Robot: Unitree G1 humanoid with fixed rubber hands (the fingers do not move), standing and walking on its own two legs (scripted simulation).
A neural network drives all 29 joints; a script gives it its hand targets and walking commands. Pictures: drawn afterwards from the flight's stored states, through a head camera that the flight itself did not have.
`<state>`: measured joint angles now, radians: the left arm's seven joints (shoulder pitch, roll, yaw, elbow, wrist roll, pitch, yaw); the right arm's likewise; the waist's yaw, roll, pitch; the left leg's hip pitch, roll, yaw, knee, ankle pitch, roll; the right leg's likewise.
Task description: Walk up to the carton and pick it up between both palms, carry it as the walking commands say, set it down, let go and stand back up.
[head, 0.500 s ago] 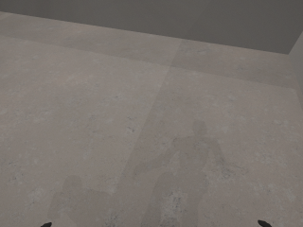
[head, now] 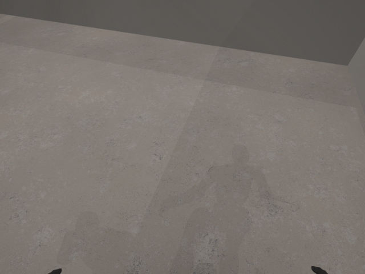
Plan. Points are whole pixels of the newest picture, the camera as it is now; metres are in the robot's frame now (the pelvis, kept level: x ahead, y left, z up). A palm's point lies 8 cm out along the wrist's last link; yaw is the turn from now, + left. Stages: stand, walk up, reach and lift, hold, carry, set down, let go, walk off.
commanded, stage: stand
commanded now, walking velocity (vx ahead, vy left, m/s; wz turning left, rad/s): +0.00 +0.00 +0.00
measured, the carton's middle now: out of the picture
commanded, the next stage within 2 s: walk up in 0.12 s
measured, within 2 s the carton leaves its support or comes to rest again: neither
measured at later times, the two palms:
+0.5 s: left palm out of the picture +0.09 +0.27 -0.11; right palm out of the picture +0.09 -0.32 -0.13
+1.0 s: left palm out of the picture -0.18 +0.33 -0.15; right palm (223, 235) +0.24 -0.09 -0.10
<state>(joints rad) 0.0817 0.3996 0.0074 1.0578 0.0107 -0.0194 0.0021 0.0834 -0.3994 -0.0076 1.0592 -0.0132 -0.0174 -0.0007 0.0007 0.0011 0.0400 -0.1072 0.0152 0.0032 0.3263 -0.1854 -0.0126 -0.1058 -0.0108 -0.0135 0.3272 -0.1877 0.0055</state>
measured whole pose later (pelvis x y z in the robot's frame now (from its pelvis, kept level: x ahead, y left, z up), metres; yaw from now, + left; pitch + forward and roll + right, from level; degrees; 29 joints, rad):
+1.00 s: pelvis -0.02 +0.07 -0.02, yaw +24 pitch +1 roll -1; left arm 0.41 0.36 0.07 0.94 0.07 0.02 -0.01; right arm 0.08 -0.28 -0.02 0.82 -0.03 0.00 0.08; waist 0.06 -0.04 0.00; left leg -0.31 0.06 0.10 0.60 -0.30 0.00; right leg -0.28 -0.24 -0.16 0.79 -0.47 0.06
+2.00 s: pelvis +0.36 +0.42 -0.02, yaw +41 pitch +1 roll -2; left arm 0.36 0.27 0.07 0.96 0.03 -0.04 -0.02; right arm 0.10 -0.23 -0.02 0.89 -0.03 -0.07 0.04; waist 0.05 -0.03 0.06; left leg -0.42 0.04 0.08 0.62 -0.21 0.05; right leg -0.30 -0.12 -0.05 1.10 -0.39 0.02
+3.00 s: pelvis +0.67 +0.75 -0.02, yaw +43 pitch +1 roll -1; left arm 0.40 0.26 0.06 1.01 0.03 -0.05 -0.01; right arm 0.10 -0.21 -0.03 0.93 -0.03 -0.07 0.04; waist 0.05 -0.02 0.05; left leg -0.40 0.07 0.11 0.58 -0.20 0.01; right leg -0.27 -0.13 -0.03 0.97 -0.45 0.00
